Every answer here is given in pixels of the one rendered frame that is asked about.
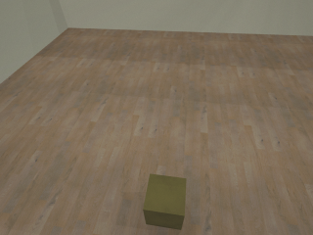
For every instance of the carton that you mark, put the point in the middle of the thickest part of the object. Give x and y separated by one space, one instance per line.
165 201

